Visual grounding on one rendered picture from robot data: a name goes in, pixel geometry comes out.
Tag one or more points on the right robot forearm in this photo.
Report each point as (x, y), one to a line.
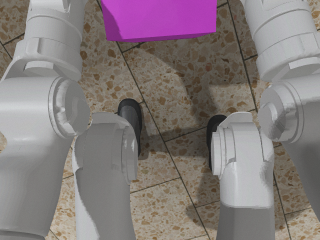
(285, 37)

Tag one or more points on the right robot foot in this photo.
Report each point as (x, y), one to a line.
(212, 127)

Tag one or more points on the robot left thigh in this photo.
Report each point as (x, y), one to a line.
(102, 185)

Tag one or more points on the right robot upper arm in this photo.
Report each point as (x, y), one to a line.
(289, 112)

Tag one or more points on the left robot upper arm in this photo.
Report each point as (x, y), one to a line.
(39, 117)

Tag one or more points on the left robot forearm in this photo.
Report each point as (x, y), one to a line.
(52, 41)

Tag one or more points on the carton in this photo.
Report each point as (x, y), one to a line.
(137, 21)

